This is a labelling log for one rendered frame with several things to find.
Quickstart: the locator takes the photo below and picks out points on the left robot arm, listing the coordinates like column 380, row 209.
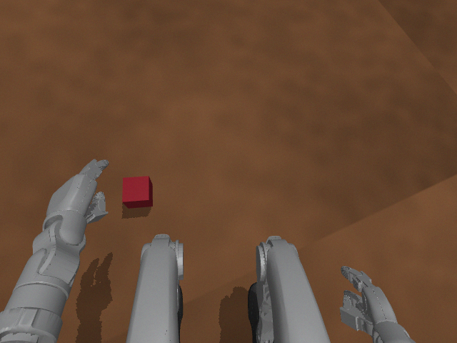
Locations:
column 33, row 312

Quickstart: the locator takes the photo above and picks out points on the right robot hand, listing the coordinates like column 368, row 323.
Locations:
column 362, row 313

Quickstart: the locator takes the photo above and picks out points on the cube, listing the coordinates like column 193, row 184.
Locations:
column 137, row 192

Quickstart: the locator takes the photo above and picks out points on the right robot foot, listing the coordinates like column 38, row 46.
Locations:
column 253, row 312

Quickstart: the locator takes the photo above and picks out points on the left robot hand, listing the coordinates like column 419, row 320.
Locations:
column 76, row 194

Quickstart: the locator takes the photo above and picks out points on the right robot arm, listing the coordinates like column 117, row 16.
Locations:
column 390, row 332

